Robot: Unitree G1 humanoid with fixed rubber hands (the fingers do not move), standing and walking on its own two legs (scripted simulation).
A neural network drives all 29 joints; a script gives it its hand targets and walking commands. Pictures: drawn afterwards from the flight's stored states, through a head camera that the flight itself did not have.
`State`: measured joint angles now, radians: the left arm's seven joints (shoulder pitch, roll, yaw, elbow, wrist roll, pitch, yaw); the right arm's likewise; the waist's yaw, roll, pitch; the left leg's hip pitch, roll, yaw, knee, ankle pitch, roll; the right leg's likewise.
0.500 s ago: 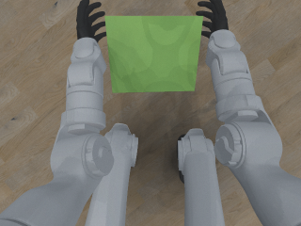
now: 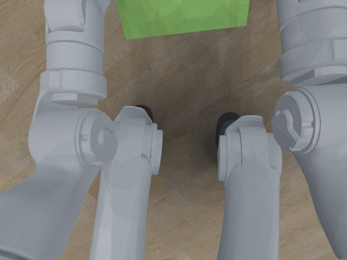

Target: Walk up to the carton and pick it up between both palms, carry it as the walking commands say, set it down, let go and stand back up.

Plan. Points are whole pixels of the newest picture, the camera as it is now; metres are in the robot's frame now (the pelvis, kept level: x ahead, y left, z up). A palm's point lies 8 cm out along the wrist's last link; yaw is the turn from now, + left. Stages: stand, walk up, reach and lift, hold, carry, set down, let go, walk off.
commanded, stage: set down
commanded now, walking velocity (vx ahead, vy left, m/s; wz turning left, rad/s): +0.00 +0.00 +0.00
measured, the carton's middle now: out of the picture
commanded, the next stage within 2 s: none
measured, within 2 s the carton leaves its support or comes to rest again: neither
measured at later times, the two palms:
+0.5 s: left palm out of the picture +0.56 +0.18 -0.17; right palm out of the picture +0.60 -0.12 -0.17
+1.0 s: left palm out of the picture +0.58 +0.18 -0.18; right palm out of the picture +0.61 -0.12 -0.19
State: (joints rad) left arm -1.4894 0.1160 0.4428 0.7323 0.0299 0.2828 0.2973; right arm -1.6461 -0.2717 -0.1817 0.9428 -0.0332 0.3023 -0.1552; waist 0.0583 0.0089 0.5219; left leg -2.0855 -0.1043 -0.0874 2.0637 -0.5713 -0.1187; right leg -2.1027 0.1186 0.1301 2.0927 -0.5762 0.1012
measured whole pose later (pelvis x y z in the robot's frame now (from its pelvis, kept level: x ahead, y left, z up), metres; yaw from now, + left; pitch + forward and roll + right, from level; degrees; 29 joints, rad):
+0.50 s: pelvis +0.02 +0.00 -0.01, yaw +0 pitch +45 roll +2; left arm -1.40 0.13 0.53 0.81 0.12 0.23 0.06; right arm -1.54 -0.24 -0.29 1.01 -0.14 0.23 -0.02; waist 0.05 0.00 0.25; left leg -2.26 -0.11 -0.09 2.07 -0.60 -0.11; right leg -2.27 0.11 0.13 2.10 -0.61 0.10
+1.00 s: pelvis +0.03 +0.00 -0.01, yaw +1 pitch +45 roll +2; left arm -1.43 0.13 0.59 0.79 0.16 0.19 0.00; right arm -1.56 -0.21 -0.41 0.97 -0.23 0.17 0.02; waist 0.04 0.00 0.28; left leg -2.24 -0.11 -0.09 2.08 -0.63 -0.12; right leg -2.25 0.10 0.12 2.11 -0.64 0.09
